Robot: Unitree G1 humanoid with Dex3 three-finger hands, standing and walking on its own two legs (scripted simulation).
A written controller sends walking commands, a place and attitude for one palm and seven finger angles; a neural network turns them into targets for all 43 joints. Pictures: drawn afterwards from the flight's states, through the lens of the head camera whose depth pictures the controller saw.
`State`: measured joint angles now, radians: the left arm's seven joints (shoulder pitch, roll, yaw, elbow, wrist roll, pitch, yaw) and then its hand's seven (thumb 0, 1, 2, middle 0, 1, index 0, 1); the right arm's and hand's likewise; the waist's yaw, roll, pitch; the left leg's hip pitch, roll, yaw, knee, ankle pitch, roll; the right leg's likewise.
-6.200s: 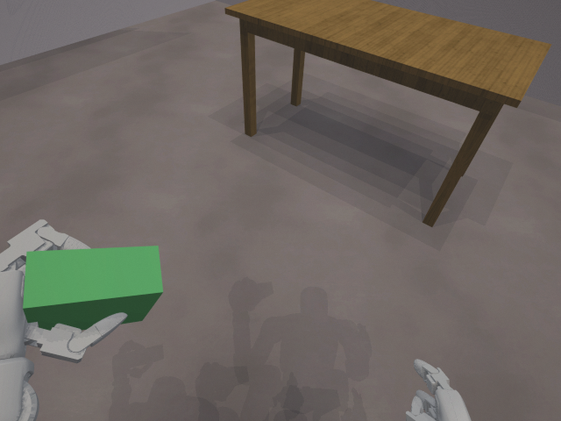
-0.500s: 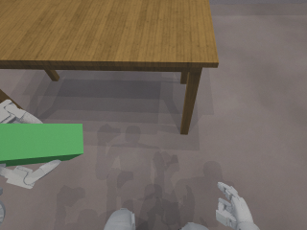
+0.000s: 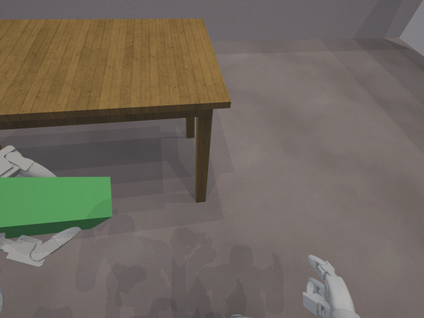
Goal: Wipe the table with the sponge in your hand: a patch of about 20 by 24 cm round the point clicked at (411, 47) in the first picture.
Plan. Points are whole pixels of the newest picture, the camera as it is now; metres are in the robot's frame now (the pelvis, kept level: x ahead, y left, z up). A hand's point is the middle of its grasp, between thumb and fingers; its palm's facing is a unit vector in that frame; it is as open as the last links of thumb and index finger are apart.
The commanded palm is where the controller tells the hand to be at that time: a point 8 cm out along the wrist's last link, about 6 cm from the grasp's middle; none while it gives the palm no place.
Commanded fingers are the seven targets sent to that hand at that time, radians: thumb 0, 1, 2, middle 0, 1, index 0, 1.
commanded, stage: turn to face it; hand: left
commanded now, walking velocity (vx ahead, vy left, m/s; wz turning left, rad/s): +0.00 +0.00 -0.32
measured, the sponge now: (69, 207) +0.22 +0.22 +0.15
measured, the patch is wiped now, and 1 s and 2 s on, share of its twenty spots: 0.00 0.00 0.00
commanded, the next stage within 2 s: take the last steps up to it in 0.14 s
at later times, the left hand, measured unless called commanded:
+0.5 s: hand (101, 222) +0.20 +0.17 +0.17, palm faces +0.20 -0.82 -0.54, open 9.7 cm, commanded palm +0.15 +0.22 +0.18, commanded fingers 0.00 0.10 1.30 -1.20 -1.60 -1.20 -1.60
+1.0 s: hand (108, 198) +0.24 +0.17 +0.16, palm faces +0.29 -0.82 -0.49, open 9.7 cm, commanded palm +0.18 +0.23 +0.18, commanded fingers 0.00 0.10 1.30 -1.20 -1.60 -1.20 -1.60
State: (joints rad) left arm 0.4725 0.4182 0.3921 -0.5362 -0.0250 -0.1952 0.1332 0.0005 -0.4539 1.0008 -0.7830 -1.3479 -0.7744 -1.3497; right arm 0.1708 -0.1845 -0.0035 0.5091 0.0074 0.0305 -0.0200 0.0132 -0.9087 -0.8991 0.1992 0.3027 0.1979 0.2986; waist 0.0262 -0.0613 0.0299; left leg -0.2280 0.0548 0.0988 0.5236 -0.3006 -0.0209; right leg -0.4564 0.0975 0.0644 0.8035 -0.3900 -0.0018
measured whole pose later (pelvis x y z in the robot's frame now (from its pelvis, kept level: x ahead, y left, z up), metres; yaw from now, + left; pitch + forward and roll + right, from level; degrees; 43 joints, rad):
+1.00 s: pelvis +0.01 -0.04 +0.01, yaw -3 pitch +1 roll +1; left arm 0.47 0.34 0.33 -0.42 0.00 -0.25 0.11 0.00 -0.45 1.00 -0.78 -1.35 -0.77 -1.35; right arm 0.17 -0.19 0.00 0.65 0.00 -0.03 -0.03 0.01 -0.90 -0.90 0.21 0.30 0.20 0.30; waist -0.01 0.03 0.06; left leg -0.51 0.06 0.05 1.09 -0.33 -0.02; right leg -0.24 -0.07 -0.15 0.51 -0.29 -0.03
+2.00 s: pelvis +0.25 +0.07 -0.01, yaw -5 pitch -1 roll +1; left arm 0.42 0.44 0.41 -0.53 -0.01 -0.27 0.16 0.00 -0.45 1.00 -0.78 -1.35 -0.78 -1.35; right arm 0.16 -0.19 -0.06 0.57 0.01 -0.06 -0.05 0.01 -0.91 -0.90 0.20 0.30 0.20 0.30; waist -0.01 -0.06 0.08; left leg -0.36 0.05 0.18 0.60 -0.22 0.04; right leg -0.34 -0.10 -0.07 1.02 -0.58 0.02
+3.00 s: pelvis +0.32 +0.08 +0.01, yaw -8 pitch +2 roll -1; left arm 0.46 0.38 0.41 -0.49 -0.04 -0.21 0.13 0.00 -0.45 1.00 -0.79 -1.35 -0.78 -1.35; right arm 0.17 -0.22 0.02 0.57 -0.01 -0.10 -0.04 0.02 -0.91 -0.90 0.20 0.30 0.20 0.30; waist 0.01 0.04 0.06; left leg -0.23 -0.01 0.04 0.46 -0.26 0.04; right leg -0.16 0.06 -0.07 0.38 -0.25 -0.05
